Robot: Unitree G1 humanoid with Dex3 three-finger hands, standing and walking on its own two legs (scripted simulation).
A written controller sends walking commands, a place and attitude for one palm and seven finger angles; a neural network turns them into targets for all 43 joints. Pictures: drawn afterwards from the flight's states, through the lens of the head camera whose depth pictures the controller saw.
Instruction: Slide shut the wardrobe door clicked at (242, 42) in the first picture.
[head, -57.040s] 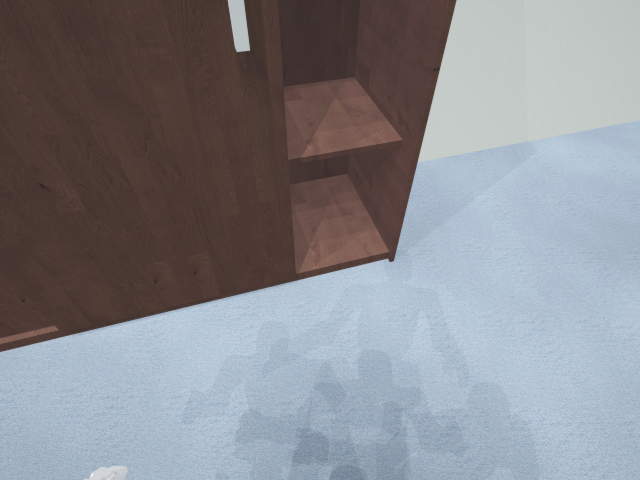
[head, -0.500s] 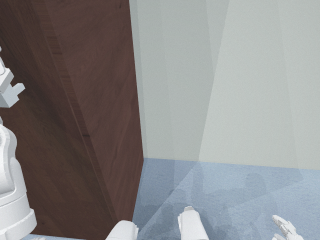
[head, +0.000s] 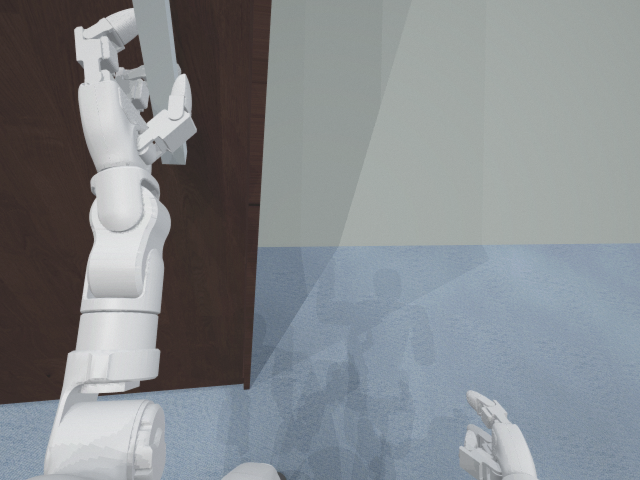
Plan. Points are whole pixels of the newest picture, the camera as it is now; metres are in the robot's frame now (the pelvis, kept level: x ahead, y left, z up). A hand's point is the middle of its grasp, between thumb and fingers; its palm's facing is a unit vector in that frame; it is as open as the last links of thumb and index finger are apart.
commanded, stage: step sideways, sliding the door along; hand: left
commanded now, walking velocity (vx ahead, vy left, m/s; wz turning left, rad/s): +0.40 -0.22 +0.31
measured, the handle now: (163, 53) +0.44 +0.25 +0.28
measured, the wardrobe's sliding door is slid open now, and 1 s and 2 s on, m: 0.00 0.00 0.00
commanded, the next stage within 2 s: stop walking and hold the door there in 1.06 s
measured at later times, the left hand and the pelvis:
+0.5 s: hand (136, 100) +0.37 +0.25 +0.26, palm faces +0.20 -0.97 -0.13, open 7.9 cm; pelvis -0.07 +0.07 +0.00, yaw +3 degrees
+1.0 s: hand (141, 105) +0.37 +0.25 +0.25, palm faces +0.32 -0.94 -0.13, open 7.5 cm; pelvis +0.00 +0.04 -0.01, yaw +14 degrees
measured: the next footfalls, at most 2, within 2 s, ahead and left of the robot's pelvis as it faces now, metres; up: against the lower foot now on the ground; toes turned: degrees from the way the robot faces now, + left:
left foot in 0.14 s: +0.10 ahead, +0.13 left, +0.00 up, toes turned -9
right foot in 0.38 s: +0.00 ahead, -0.02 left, +0.00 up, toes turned -3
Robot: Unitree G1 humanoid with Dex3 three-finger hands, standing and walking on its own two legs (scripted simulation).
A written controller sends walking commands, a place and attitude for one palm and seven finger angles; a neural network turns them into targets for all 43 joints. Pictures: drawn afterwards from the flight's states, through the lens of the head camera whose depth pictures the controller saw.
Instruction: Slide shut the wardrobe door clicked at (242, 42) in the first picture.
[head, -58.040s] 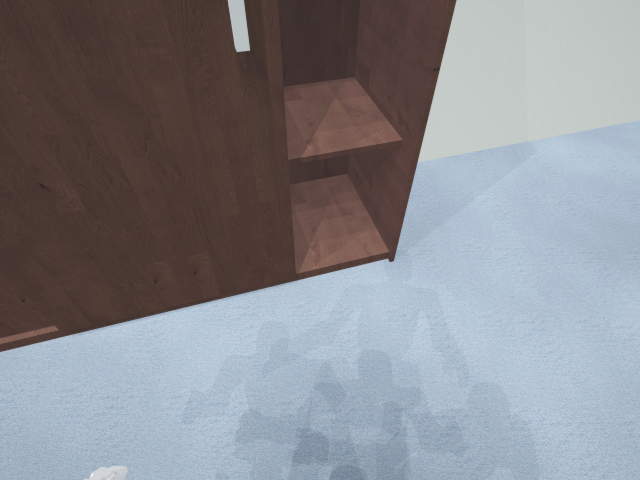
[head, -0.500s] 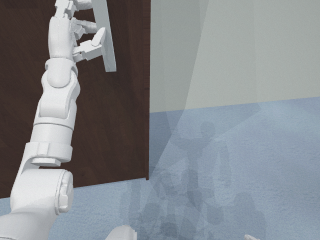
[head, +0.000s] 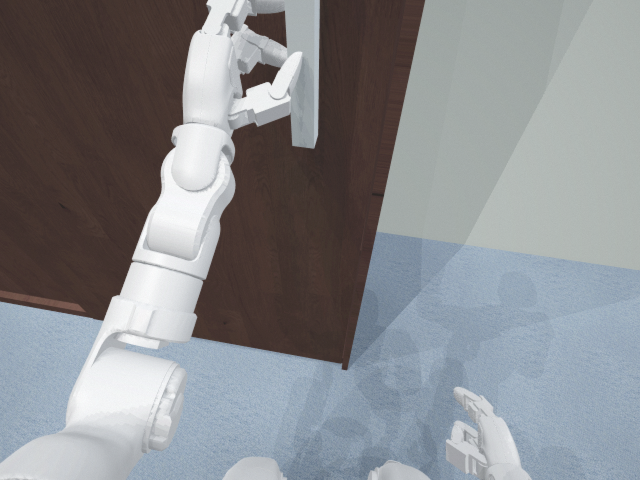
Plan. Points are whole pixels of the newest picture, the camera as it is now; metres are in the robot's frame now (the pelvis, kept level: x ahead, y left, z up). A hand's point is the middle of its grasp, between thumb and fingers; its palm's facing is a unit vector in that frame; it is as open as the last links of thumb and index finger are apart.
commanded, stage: step sideways, sliding the door along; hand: left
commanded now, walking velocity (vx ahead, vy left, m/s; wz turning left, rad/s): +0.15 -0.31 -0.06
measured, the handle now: (307, 32) +0.48 +0.10 +0.29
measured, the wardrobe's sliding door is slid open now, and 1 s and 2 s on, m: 0.00 0.00 0.00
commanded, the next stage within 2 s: stop walking and hold the door there in 0.06 s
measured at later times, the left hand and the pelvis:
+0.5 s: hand (285, 91) +0.41 +0.11 +0.26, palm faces +0.42 -0.89 -0.19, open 6.4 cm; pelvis +0.06 -0.13 +0.00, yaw +0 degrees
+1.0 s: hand (277, 127) +0.36 +0.10 +0.26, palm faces +0.41 -0.88 -0.22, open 4.6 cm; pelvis +0.04 -0.13 +0.01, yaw -3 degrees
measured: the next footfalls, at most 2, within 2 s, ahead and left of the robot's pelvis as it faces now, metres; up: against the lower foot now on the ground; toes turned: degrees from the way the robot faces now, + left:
right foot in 0.26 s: +0.16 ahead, -0.25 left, +0.00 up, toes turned -1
left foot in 0.38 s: +0.11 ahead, +0.01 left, +0.00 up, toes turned -1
